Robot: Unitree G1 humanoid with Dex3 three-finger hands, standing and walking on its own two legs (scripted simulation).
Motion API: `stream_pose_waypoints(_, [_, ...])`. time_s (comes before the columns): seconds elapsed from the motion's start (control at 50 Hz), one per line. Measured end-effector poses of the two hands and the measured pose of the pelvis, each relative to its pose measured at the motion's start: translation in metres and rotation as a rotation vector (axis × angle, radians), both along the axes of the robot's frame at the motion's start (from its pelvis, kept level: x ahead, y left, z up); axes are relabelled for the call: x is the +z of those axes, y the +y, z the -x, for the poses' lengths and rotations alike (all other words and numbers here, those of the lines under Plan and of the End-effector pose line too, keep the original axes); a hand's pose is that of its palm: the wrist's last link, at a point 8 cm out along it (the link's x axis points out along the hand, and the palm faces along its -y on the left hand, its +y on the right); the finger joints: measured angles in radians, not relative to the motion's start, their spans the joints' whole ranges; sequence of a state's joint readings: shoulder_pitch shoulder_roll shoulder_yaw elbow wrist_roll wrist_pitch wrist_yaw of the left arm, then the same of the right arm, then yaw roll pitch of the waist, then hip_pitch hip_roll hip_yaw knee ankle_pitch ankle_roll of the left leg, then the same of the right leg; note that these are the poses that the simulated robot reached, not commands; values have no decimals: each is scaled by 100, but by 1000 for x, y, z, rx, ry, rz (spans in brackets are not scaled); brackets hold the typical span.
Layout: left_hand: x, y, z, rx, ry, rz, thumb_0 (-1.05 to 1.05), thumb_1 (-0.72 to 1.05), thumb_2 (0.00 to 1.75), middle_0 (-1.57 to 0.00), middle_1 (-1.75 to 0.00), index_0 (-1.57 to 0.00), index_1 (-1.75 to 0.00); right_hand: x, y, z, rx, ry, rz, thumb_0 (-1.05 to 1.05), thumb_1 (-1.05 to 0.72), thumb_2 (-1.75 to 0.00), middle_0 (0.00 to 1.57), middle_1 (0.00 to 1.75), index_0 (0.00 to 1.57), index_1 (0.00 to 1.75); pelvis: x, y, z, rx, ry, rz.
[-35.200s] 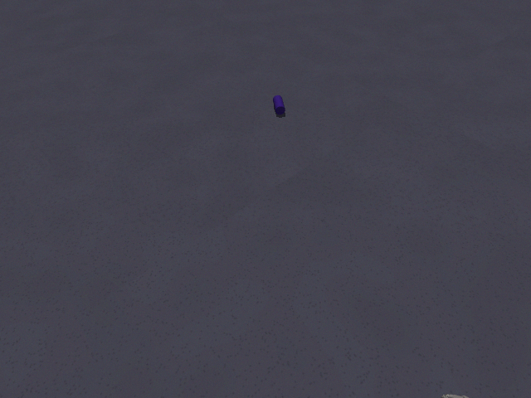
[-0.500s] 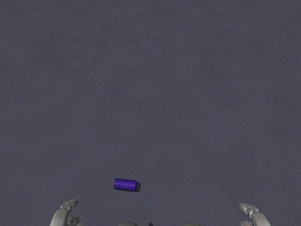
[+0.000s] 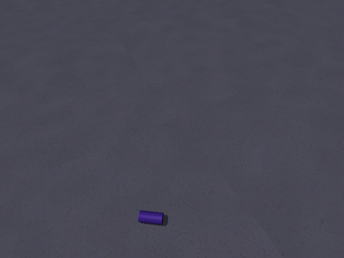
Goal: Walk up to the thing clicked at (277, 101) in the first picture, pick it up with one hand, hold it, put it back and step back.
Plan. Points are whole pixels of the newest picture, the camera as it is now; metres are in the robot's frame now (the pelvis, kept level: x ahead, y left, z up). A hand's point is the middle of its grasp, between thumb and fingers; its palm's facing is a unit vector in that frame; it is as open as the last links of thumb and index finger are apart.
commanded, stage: stand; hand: left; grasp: from above
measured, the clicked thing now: (151, 217) +0.44 +0.18 -0.75
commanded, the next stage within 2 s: step back in 1.78 s
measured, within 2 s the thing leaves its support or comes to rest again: neither
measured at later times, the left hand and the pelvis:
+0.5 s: hand out of the picture +0.07 +0.23 -0.16, palm faces +0.03 -0.94 -0.34, open 7.4 cm; pelvis +0.01 -0.01 +0.00, yaw +0 degrees
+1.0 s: hand out of the picture +0.08 +0.23 -0.15, palm faces +0.02 -0.94 -0.34, open 7.4 cm; pelvis +0.01 -0.01 +0.00, yaw +0 degrees
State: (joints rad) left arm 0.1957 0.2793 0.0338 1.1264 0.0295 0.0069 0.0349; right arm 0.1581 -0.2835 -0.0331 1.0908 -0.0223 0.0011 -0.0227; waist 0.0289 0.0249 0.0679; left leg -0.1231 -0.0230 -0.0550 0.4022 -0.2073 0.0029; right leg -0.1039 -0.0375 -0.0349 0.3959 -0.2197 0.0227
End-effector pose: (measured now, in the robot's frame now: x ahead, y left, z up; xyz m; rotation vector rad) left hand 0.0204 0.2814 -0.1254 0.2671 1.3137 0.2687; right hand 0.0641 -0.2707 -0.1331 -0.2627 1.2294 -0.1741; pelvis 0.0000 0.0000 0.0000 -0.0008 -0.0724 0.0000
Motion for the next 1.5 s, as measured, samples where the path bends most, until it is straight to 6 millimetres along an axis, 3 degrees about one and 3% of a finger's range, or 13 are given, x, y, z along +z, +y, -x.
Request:
stream_pose_waypoints(0.34, [5, -6, -29, -22, -44, -2, 1, 90, 89, -20, -30, -21, -30, 6, -22, 0, -8, 18, 26, 0, -90, -90, 20, 30, 20, 30, 3, -10, -3, -2, 2, 3])
stream_pose_waypoints(0.62, [7, -8, -48, -37, -63, 2, 1, 90, 89, -20, -30, -21, -30, 8, -28, -4, -8, 21, 34, 0, -90, -90, 20, 30, 20, 30, 4, -13, -8, -8, 10, 2])
stream_pose_waypoints(1.5, [12, -4, -61, -63, -78, -9, 1, 90, 89, -20, -30, -21, -30, 11, -35, -15, 2, 6, 36, 0, -90, -90, 20, 30, 20, 30, 4, -16, -14, -10, 23, -1])
